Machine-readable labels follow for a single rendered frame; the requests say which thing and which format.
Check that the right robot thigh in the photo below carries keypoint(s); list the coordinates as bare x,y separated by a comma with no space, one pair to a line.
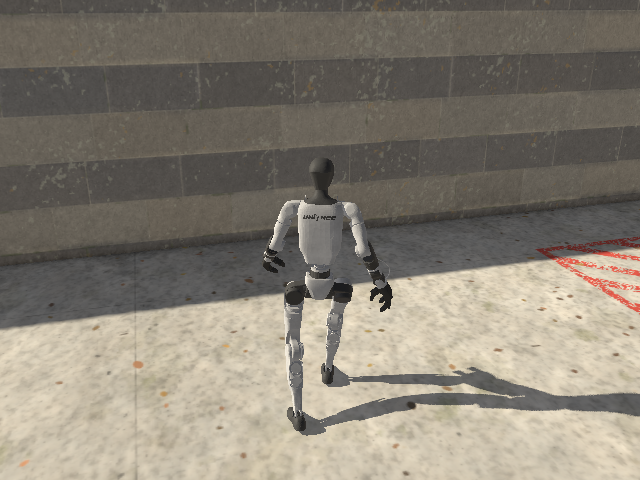
342,293

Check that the robot left forearm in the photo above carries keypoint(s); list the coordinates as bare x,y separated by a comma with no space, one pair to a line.
269,254

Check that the robot right upper arm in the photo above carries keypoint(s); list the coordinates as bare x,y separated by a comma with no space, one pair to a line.
352,211

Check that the robot left upper arm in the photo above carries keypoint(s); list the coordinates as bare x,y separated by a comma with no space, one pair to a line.
289,210

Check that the robot right forearm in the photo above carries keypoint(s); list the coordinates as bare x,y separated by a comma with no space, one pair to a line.
374,269

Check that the right robot hand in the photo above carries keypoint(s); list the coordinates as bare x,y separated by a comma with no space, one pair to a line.
387,296

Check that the left robot hand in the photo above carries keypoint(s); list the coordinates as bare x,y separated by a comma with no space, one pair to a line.
268,267

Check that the right robot shin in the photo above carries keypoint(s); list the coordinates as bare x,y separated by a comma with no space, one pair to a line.
332,344

